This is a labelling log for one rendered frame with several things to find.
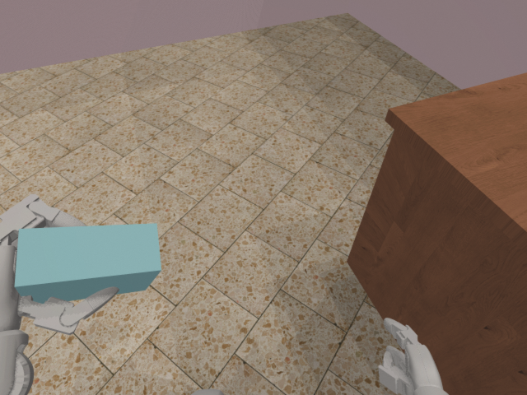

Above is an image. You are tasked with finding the table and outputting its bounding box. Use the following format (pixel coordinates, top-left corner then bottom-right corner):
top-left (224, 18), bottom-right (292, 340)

top-left (347, 73), bottom-right (527, 395)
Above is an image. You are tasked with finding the robot left forearm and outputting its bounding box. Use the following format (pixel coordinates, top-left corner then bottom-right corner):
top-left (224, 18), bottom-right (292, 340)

top-left (0, 330), bottom-right (34, 395)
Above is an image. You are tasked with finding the robot right hand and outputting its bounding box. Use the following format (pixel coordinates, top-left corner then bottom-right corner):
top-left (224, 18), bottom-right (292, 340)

top-left (378, 318), bottom-right (443, 395)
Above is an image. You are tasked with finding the sponge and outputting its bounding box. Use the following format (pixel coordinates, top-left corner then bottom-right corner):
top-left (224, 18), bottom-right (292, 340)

top-left (15, 223), bottom-right (161, 304)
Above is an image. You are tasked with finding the robot left hand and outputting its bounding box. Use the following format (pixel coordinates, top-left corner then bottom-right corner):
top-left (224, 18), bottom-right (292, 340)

top-left (0, 194), bottom-right (119, 335)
